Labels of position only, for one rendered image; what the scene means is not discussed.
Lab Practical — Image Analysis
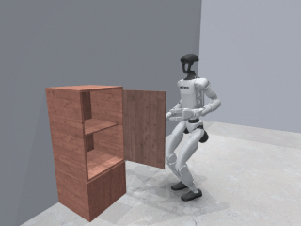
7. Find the robot right shin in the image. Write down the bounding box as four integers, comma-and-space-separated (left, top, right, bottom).
165, 160, 183, 183

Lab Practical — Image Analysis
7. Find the robot left hand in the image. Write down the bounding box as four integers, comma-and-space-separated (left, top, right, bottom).
169, 108, 194, 121

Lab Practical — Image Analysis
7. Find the right robot upper arm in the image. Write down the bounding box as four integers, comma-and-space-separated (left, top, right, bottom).
177, 80, 182, 105

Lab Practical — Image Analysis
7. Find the left robot forearm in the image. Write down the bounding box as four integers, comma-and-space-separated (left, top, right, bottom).
192, 99, 221, 118

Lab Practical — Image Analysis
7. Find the robot right foot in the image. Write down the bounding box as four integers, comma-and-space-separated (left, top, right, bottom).
171, 181, 188, 191

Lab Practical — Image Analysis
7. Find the right robot forearm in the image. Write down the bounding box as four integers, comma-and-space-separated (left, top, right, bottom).
166, 102, 182, 120

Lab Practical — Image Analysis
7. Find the left robot upper arm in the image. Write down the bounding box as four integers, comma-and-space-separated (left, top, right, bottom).
194, 77, 221, 104

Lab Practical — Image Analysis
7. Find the cupboard door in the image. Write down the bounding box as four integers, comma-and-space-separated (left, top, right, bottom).
122, 89, 166, 169

